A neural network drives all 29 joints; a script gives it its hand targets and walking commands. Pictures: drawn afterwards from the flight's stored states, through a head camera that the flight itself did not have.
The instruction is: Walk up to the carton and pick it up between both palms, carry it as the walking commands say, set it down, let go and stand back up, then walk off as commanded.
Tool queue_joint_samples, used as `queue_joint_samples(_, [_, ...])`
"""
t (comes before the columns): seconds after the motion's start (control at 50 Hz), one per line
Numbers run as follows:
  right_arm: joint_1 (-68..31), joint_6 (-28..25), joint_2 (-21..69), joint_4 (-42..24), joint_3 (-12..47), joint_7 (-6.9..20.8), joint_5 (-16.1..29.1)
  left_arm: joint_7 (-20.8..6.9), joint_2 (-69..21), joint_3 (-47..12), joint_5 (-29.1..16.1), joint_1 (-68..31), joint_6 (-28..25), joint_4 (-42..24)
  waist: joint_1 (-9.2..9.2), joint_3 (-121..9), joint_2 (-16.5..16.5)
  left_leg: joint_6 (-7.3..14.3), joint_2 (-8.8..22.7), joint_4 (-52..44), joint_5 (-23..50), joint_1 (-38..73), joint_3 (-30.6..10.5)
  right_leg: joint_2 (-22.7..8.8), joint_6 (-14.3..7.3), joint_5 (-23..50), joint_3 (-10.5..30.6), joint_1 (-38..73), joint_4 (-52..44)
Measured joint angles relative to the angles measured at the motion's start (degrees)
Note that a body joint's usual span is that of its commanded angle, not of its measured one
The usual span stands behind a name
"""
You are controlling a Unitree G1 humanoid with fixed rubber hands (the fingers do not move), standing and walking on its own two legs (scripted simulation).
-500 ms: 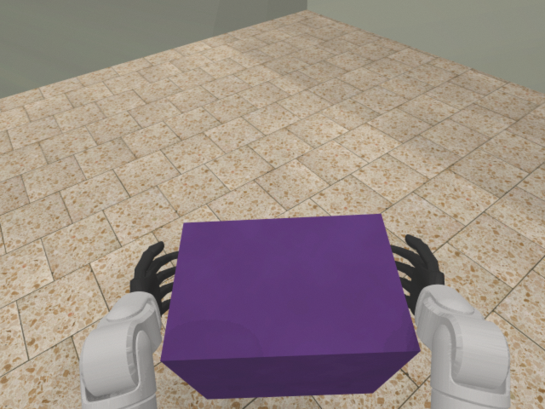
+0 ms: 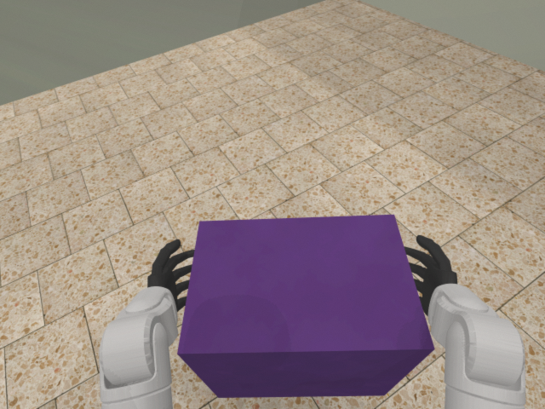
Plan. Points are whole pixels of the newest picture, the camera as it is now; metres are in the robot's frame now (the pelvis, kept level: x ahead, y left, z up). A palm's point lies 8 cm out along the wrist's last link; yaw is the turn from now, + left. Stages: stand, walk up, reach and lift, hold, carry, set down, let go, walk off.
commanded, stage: carry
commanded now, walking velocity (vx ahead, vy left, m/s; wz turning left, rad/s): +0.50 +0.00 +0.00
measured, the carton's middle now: (298, 314) +0.27 -0.01 -0.01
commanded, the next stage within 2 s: none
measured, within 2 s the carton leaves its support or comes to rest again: neither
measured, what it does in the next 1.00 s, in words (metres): walks ahead: left foot, then right foot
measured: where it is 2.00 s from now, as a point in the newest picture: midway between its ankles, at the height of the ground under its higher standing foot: (308, 188)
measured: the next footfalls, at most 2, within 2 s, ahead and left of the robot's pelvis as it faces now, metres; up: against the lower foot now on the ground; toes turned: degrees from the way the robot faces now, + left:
left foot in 0.36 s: +0.40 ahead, +0.12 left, +0.00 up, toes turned +7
right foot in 0.80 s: +0.70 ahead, -0.14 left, +0.00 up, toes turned -13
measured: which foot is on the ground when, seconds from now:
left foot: up 0.00-0.34, down 0.36-0.84, up 0.86-1.00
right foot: down 0.00-0.36, up 0.38-0.78, down 0.80-1.00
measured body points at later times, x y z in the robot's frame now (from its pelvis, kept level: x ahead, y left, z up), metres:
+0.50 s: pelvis +0.32 +0.03 +0.01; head +0.34 +0.02 +0.46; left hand +0.61 +0.19 +0.06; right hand +0.57 -0.17 +0.06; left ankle +0.36 +0.11 -0.73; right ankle +0.18 -0.07 -0.64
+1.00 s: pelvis +0.63 -0.07 +0.02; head +0.66 -0.09 +0.47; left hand +0.89 +0.11 +0.08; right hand +0.89 -0.26 +0.06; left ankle +0.56 +0.07 -0.63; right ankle +0.66 -0.13 -0.73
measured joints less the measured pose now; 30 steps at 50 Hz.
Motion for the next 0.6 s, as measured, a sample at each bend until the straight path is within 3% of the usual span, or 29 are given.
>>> queue_joint_samples(0.04, [0.04, -0.31, 0.60, 0.42, -0.19, -0.01, 0.71, 0.43, -0.08, 0.22, -0.33, 1.58, 0.09, -1.63, 0.07, 1.56, -1.45, 0.68, -1.71, 4.49, 2.93, -6.79, 0.25, -0.69, -0.02, 0.27, 0.71, 3.13, -4.01])
queue_joint_samples(0.1, [1.26, -1.86, 2.51, -1.58, -0.06, 0.00, 1.28, 0.34, -0.57, 1.61, -1.42, 3.75, -0.34, -5.66, 0.41, 2.82, -2.52, 0.31, -2.19, -0.03, 7.23, -13.79, 1.11, -1.31, 0.29, 0.88, 1.47, 8.18, -10.55])
queue_joint_samples(0.2, [3.86, -3.10, 3.72, -6.98, 1.20, -0.01, 0.91, -0.69, -1.03, 2.44, -2.90, 5.71, -1.86, -9.78, 0.93, 2.31, -2.76, -1.19, -1.87, -14.38, 15.28, -18.42, 2.42, -1.97, 1.61, -0.63, 1.74, 17.31, -18.06])
queue_joint_samples(0.3, [4.96, -2.01, 3.67, -8.30, 1.49, 0.06, 0.10, -1.34, -1.24, 2.01, -2.21, 6.03, -1.32, -9.68, 0.63, -0.58, -3.41, -1.15, -2.89, -32.81, 21.56, -14.38, 6.29, -2.32, 3.82, -6.87, 1.39, 25.71, -19.12])
queue_joint_samples(0.36, [3.98, -1.24, 3.47, -6.95, 1.48, 0.20, -0.16, -1.35, -0.86, 1.77, -1.19, 5.52, -0.09, -9.41, 0.46, -2.63, -2.87, 0.98, -3.46, -38.84, 22.36, -8.97, 8.22, -2.27, 5.24, -15.14, 1.70, 26.95, -10.26])
queue_joint_samples(0.4, [2.17, -1.85, 3.84, -2.92, 2.13, -0.31, -1.05, -1.30, 1.55, 1.68, -0.80, 3.54, 0.51, -6.27, -0.66, -3.33, -5.27, 4.14, -4.53, -33.96, 19.12, -9.37, 9.41, -4.35, 5.34, -17.98, 3.45, 21.79, 5.07])
queue_joint_samples(0.44, [0.71, -1.33, 3.71, 0.52, 2.46, -1.50, -1.63, -1.18, 3.62, 1.07, -0.71, 1.66, 1.06, -2.11, -1.21, -2.45, -4.54, 4.57, -3.78, -32.59, 16.13, -8.34, 9.09, -1.65, 4.30, -18.50, 6.80, 13.13, 23.12])
queue_joint_samples(0.48, [0.91, -0.64, 3.68, 1.12, 2.00, -1.97, -1.52, -1.10, 4.12, 0.42, -0.81, 1.13, 1.36, -0.30, -1.22, -1.44, -3.10, 3.67, -3.19, -35.68, 16.07, -5.36, 8.67, -0.08, 3.22, -15.59, 7.18, 5.36, 33.18])
queue_joint_samples(0.52, [2.04, -0.85, 3.68, 0.14, 1.08, -1.98, -0.81, -0.84, 3.28, 0.20, -0.79, 0.96, 1.40, -0.34, -1.35, -0.62, -1.96, 3.34, -2.93, -39.54, 16.19, -2.04, 7.98, -0.07, 2.78, -11.72, 6.32, -0.03, 32.99])
queue_joint_samples(0.6, [3.26, -2.11, 3.67, -3.23, 0.03, -1.73, 0.58, -0.75, 1.55, 0.11, -0.98, 1.76, -0.45, -2.82, -1.26, 0.15, -1.80, 2.53, -2.75, -45.61, 15.44, 4.74, 7.33, -1.26, 3.37, -7.10, 5.70, -6.92, 23.49])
